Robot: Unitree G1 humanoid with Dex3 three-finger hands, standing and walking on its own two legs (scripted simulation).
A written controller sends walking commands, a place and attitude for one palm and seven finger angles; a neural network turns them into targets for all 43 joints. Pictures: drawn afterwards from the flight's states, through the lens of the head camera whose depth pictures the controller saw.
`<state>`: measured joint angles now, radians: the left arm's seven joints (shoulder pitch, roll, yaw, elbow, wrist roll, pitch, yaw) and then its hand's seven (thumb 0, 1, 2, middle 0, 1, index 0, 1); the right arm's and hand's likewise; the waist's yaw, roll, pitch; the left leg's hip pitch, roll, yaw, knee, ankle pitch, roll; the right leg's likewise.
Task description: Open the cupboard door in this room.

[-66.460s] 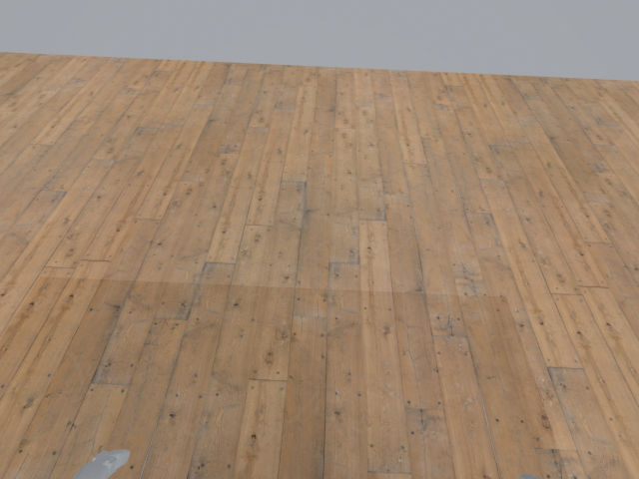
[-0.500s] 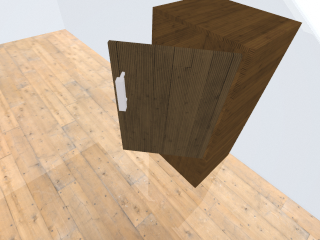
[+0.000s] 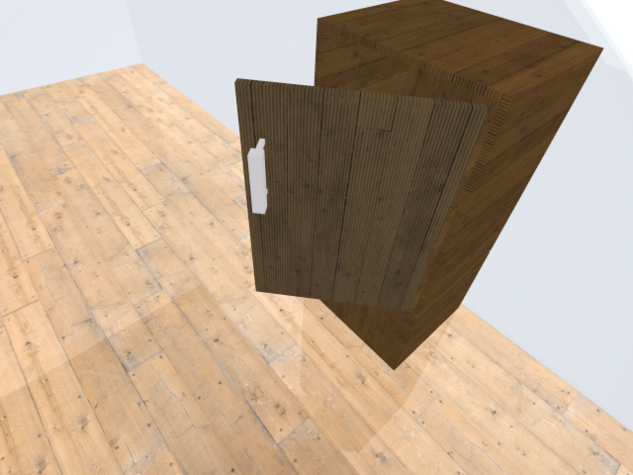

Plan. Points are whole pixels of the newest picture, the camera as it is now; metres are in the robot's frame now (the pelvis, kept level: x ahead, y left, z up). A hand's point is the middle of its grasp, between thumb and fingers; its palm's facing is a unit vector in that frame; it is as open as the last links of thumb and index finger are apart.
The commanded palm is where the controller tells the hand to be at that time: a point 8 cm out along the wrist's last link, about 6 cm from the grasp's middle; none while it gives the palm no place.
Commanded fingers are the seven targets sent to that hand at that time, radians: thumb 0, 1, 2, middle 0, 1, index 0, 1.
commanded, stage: come to a stop and stand still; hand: left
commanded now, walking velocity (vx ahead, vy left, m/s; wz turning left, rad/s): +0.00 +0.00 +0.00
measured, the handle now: (260, 176) +0.63 +0.16 +0.02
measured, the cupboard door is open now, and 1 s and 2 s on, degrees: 42 42 42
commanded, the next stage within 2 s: look again from close up in 1.12 s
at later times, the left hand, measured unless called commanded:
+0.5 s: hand out of the picture -0.03 +0.21 -0.17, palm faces +0.07 -0.98 -0.17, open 7.3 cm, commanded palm none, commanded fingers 0.00 0.90 0.90 -0.20 -0.30 -0.20 -0.30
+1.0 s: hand out of the picture -0.07 +0.17 -0.18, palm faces -0.02 -0.99 -0.11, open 7.3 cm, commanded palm none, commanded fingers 0.00 0.90 0.90 -0.20 -0.30 -0.20 -0.30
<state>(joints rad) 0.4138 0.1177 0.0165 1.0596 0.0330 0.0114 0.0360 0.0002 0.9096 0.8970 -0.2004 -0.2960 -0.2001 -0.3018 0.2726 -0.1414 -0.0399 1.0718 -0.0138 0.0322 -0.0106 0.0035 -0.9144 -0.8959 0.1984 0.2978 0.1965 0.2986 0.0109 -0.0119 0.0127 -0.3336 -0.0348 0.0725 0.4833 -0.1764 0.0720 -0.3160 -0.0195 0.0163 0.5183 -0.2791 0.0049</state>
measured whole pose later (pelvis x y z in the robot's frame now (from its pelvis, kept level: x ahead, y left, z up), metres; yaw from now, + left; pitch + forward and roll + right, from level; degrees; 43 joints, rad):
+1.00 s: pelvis -0.05 +0.03 +0.00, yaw -4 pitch +0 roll +0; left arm 0.33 0.10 0.00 1.11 0.01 0.00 0.04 0.00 0.91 0.90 -0.20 -0.30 -0.20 -0.30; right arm 0.28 -0.11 -0.01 1.14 -0.01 -0.01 -0.04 0.00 -0.91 -0.90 0.20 0.30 0.20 0.30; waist 0.00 -0.05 0.06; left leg -0.26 -0.01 0.11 0.49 -0.22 0.06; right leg -0.07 -0.02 -0.01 0.44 -0.36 0.02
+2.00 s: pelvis -0.06 +0.01 +0.00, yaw -4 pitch -1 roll +0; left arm 0.42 0.11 0.01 1.12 0.02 -0.01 0.03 0.00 0.91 0.90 -0.20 -0.30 -0.20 -0.30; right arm 0.32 -0.12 -0.02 1.17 -0.02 0.01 -0.02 0.00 -0.91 -0.90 0.20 0.30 0.20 0.30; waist 0.00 -0.02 0.00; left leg -0.27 0.01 0.10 0.50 -0.22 0.03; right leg -0.09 0.00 -0.02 0.47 -0.37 -0.02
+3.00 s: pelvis +0.11 -0.03 +0.00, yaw -5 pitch +0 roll -1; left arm 0.22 0.17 0.06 1.02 0.01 0.04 0.05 0.00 0.91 0.90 -0.20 -0.30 -0.20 -0.30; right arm 0.05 -0.12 -0.04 1.00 -0.02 0.01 -0.04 0.00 -0.90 -0.90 0.20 0.30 0.20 0.30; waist 0.03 -0.01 0.14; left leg -0.29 0.06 0.14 0.50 -0.21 0.04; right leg -0.39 -0.01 -0.02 0.95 -0.52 0.02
